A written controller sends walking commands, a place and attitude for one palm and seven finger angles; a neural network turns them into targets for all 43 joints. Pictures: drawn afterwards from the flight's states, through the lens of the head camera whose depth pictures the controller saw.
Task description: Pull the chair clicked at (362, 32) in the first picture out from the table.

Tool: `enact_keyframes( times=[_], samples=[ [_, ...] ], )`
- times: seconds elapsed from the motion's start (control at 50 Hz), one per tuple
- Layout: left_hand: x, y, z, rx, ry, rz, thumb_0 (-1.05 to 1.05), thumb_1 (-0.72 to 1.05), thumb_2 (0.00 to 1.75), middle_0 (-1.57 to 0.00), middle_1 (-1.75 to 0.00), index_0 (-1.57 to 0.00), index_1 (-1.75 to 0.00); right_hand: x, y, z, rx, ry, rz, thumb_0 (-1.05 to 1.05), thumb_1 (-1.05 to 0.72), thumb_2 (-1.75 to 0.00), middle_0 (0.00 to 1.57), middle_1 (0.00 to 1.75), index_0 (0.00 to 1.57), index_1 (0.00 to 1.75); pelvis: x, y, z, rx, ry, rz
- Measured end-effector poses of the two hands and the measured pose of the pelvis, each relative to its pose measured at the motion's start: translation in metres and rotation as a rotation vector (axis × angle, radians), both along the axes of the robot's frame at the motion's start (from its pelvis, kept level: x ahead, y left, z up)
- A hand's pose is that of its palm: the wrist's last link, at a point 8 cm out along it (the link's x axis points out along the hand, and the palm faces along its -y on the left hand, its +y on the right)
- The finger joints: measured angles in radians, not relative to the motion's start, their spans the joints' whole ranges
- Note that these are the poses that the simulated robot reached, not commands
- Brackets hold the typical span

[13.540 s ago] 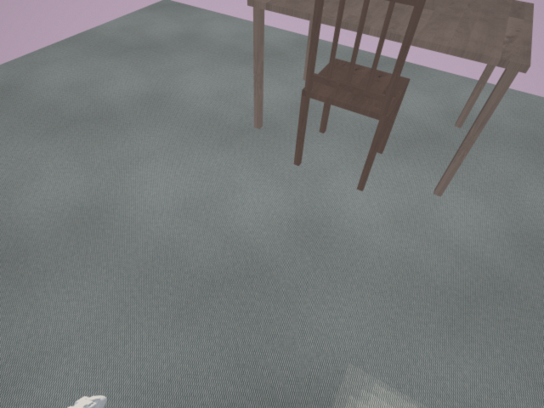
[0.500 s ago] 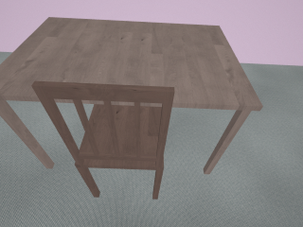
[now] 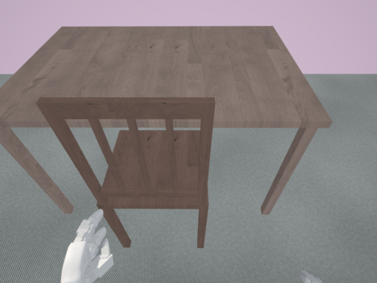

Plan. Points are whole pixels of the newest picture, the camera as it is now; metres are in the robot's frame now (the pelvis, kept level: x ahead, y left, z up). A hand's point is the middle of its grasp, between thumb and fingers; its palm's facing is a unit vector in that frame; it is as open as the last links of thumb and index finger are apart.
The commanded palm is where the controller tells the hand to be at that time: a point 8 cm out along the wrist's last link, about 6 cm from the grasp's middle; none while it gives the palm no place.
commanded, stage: raise the hand toward the chair's back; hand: left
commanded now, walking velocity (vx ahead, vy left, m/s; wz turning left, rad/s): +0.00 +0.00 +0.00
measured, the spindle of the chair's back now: (141, 160) +0.45 +0.14 -0.04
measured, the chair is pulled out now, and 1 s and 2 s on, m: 0.00 0.00 0.00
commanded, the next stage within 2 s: aim the fingers beside a spindle in 1.88 s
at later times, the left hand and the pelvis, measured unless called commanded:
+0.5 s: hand (124, 262) +0.19 +0.14 -0.04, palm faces -0.06 -1.00 -0.03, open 11.8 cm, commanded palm +0.16 +0.21 -0.03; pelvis -0.02 -0.03 -0.08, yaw +0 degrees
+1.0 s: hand (106, 246) +0.21 +0.18 -0.02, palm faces +0.01 -1.00 -0.04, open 15.9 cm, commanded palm +0.19 +0.24 -0.02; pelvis -0.01 -0.01 -0.06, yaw -1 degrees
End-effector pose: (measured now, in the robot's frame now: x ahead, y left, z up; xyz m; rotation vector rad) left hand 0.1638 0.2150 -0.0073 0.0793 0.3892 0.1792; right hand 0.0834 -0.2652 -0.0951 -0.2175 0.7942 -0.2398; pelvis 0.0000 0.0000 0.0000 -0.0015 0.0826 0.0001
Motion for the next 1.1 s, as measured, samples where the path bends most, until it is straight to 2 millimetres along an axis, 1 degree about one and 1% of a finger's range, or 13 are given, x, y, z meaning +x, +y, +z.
enact_keyframes(
  times=[0.04, 0.1, 0.18, 0.24, 0.28, 0.32, 0.38, 0.5, 0.6, 0.7, 0.78, 0.86, 1.1],
  samples=[
    [0.025, -0.016, 0.009, -0.070, -0.201, -0.067, 0.04, 0.83, 0.85, -0.18, -0.28, -0.18, -0.28, 0.030, -0.010, 0.008, -0.032, -0.103, 0.031, 0.02, -0.92, -0.90, 0.20, 0.30, 0.20, 0.30, -0.004, -0.003, -0.013, 0.004, 0.050, -0.015],
    [0.033, -0.038, 0.007, -0.130, -0.405, -0.187, 0.02, 0.75, 0.82, -0.18, -0.27, -0.18, -0.27, 0.072, -0.018, 0.018, -0.061, -0.231, 0.078, 0.02, -0.92, -0.90, 0.20, 0.30, 0.20, 0.30, -0.007, -0.010, -0.035, 0.007, 0.110, -0.034],
    [0.010, -0.043, -0.024, -0.135, -0.368, -0.230, 0.01, 0.65, 0.79, -0.18, -0.26, -0.18, -0.26, 0.117, -0.014, 0.023, -0.066, -0.327, 0.140, 0.02, -0.91, -0.90, 0.20, 0.30, 0.20, 0.30, -0.010, -0.018, -0.059, 0.008, 0.142, -0.035],
    [-0.016, -0.030, -0.043, -0.111, -0.259, -0.153, 0.01, 0.57, 0.76, -0.17, -0.25, -0.18, -0.25, 0.139, -0.002, 0.018, -0.046, -0.352, 0.186, 0.01, -0.91, -0.90, 0.20, 0.30, 0.20, 0.30, -0.011, -0.024, -0.069, -0.004, 0.155, -0.020],
    [-0.029, -0.019, -0.043, -0.076, -0.241, -0.093, 0.01, 0.52, 0.74, -0.17, -0.24, -0.17, -0.24, 0.147, 0.009, 0.010, -0.026, -0.349, 0.218, 0.01, -0.91, -0.90, 0.20, 0.30, 0.20, 0.30, -0.012, -0.027, -0.073, -0.015, 0.166, -0.008],
    [-0.034, -0.011, -0.035, -0.036, -0.281, -0.063, 0.01, 0.47, 0.72, -0.16, -0.24, -0.17, -0.24, 0.148, 0.020, -0.002, -0.003, -0.330, 0.249, 0.01, -0.91, -0.90, 0.20, 0.30, 0.20, 0.30, -0.014, -0.030, -0.077, -0.027, 0.179, 0.004],
    [-0.027, -0.009, -0.021, -0.010, -0.373, -0.095, 0.01, 0.40, 0.69, -0.15, -0.22, -0.15, -0.23, 0.139, 0.033, -0.025, 0.040, -0.279, 0.277, 0.01, -0.91, -0.90, 0.20, 0.30, 0.20, 0.30, -0.017, -0.032, -0.082, -0.042, 0.195, 0.017],
    [0.005, -0.021, -0.025, -0.063, -0.319, -0.239, 0.01, 0.26, 0.63, -0.14, -0.20, -0.14, -0.20, 0.095, 0.036, -0.061, 0.109, -0.126, 0.192, 0.01, -0.90, -0.90, 0.21, 0.30, 0.20, 0.30, -0.021, -0.033, -0.082, -0.040, 0.207, 0.009],
    [0.016, -0.015, -0.024, -0.069, -0.244, -0.200, 0.01, 0.14, 0.58, -0.13, -0.18, -0.13, -0.19, 0.056, 0.017, -0.064, 0.091, -0.037, 0.073, 0.02, -0.90, -0.90, 0.21, 0.30, 0.21, 0.30, -0.017, -0.030, -0.072, -0.026, 0.203, -0.007],
    [0.019, -0.003, -0.015, -0.036, -0.293, -0.163, 0.00, 0.03, 0.53, -0.12, -0.17, -0.12, -0.17, 0.036, -0.004, -0.056, 0.026, -0.001, 0.021, 0.02, -0.90, -0.90, 0.20, 0.30, 0.20, 0.30, -0.014, -0.024, -0.066, -0.024, 0.204, -0.012],
    [0.021, 0.000, -0.017, -0.043, -0.302, -0.187, 0.00, -0.07, 0.49, -0.11, -0.15, -0.11, -0.15, 0.037, -0.014, -0.047, -0.022, -0.013, 0.013, 0.02, -0.91, -0.90, 0.20, 0.30, 0.20, 0.30, -0.013, -0.019, -0.065, -0.028, 0.206, -0.012],
    [0.023, 0.005, -0.020, -0.054, -0.297, -0.198, 0.00, -0.16, 0.45, -0.10, -0.14, -0.10, -0.14, 0.049, -0.013, -0.037, -0.048, -0.053, 0.023, 0.02, -0.91, -0.90, 0.20, 0.30, 0.20, 0.30, -0.012, -0.014, -0.064, -0.034, 0.202, -0.011],
    [0.032, 0.026, -0.011, -0.048, -0.323, -0.185, -0.01, -0.42, 0.34, -0.07, -0.10, -0.07, -0.10, 0.092, 0.034, -0.020, 0.004, -0.145, 0.143, 0.01, -0.91, -0.90, 0.20, 0.30, 0.20, 0.30, -0.009, -0.001, -0.059, -0.052, 0.190, 0.000]
  ],
)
